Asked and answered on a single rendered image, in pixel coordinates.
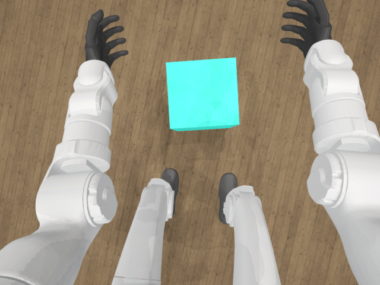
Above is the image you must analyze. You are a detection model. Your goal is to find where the robot left hand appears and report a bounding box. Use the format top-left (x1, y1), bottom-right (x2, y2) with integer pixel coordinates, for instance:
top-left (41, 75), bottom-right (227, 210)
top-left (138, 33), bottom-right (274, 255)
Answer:
top-left (85, 9), bottom-right (128, 68)

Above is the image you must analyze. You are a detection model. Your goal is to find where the robot right shin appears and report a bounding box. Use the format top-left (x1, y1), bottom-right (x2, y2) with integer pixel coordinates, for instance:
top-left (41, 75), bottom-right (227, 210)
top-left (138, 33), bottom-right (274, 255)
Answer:
top-left (223, 185), bottom-right (262, 217)

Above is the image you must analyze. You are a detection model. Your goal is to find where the robot right hand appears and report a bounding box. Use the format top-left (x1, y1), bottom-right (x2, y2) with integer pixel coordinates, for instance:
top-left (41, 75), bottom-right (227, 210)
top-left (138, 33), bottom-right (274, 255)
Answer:
top-left (280, 0), bottom-right (332, 58)

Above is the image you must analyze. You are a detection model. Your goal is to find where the right robot foot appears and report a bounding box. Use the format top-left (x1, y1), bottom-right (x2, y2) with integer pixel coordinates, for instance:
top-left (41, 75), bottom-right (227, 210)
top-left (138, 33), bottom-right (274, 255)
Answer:
top-left (218, 173), bottom-right (238, 224)

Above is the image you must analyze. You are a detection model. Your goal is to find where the robot right forearm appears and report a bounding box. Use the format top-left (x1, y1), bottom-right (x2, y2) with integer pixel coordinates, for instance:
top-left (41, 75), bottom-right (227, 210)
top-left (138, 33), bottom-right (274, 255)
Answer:
top-left (303, 40), bottom-right (380, 154)

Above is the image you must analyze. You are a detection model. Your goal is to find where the robot right upper arm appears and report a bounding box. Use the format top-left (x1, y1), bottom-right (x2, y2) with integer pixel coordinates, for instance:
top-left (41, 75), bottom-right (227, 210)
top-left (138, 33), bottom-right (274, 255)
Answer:
top-left (307, 150), bottom-right (380, 285)

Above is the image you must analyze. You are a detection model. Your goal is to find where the robot left upper arm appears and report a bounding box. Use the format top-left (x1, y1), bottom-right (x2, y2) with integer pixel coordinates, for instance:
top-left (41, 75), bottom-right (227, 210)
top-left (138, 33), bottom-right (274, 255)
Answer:
top-left (0, 170), bottom-right (118, 285)

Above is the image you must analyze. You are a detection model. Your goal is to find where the carton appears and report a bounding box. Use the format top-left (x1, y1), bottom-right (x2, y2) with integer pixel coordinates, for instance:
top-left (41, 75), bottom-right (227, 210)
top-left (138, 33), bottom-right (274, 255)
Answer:
top-left (166, 58), bottom-right (239, 131)

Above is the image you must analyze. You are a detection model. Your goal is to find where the robot left forearm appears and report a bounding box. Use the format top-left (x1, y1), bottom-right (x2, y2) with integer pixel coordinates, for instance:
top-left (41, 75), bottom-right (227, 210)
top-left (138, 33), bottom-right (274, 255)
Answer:
top-left (36, 60), bottom-right (118, 220)

